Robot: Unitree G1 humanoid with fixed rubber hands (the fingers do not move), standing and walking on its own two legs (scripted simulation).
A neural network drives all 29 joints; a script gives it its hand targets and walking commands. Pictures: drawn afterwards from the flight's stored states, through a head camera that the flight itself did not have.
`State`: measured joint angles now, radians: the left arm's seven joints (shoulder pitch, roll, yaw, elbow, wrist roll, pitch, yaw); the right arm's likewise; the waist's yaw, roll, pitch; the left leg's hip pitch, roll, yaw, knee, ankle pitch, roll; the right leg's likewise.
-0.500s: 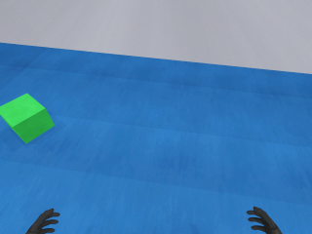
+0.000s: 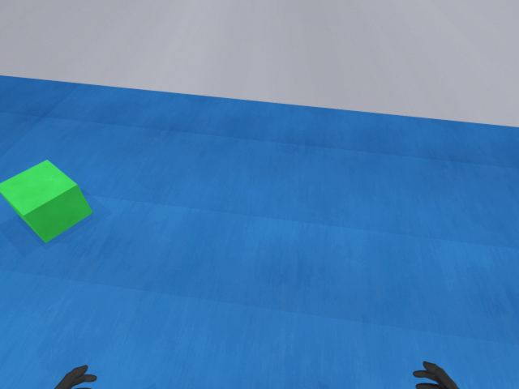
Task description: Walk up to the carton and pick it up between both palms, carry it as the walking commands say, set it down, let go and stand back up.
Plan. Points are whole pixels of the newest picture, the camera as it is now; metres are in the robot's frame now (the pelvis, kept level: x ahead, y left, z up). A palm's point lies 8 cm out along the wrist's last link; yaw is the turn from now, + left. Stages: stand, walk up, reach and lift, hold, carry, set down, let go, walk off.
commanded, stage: stand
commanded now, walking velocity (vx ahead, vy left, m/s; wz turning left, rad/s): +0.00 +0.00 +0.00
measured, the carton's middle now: (46, 200) +1.08 +0.99 -0.67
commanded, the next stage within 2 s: walk up in 1.40 s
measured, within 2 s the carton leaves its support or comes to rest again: neither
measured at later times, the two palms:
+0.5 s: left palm out of the picture +0.10 +0.31 -0.09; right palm out of the picture +0.10 -0.31 -0.09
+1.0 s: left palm out of the picture +0.10 +0.31 -0.09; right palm out of the picture +0.10 -0.31 -0.09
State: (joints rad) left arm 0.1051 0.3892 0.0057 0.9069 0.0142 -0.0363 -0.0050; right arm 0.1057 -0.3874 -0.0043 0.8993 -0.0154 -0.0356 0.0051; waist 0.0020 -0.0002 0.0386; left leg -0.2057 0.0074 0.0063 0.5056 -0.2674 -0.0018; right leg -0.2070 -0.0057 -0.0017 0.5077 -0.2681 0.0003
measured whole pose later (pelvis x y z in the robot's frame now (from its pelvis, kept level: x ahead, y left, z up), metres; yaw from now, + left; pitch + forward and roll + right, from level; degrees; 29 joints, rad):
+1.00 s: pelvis +0.00 +0.00 +0.01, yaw +0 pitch -2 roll +0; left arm 0.08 0.40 0.00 1.06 0.01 -0.02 0.00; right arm 0.08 -0.39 0.00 1.05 -0.01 -0.02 0.00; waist 0.00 0.00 0.04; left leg -0.12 0.01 0.01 0.34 -0.19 -0.01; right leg -0.12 0.00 0.00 0.34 -0.19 0.00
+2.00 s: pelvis +0.08 +0.10 -0.02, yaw +20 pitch -1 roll +0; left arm 0.19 0.54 0.10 0.84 0.02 -0.07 -0.03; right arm 0.17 -0.48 -0.10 0.79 -0.01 0.00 0.12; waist 0.00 -0.05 0.03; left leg -0.38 0.03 0.06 0.66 -0.26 0.03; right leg -0.32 -0.12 -0.06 1.06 -0.48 -0.01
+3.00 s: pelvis +0.44 +0.32 -0.02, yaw +47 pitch -2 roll +0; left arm 0.26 0.50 0.09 0.70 0.03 -0.11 -0.05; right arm 0.36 -0.51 -0.08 0.72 0.00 -0.08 0.03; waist -0.03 0.02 0.05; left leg -0.36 -0.02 -0.10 1.03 -0.47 0.05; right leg -0.43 -0.06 -0.09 0.70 -0.23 -0.03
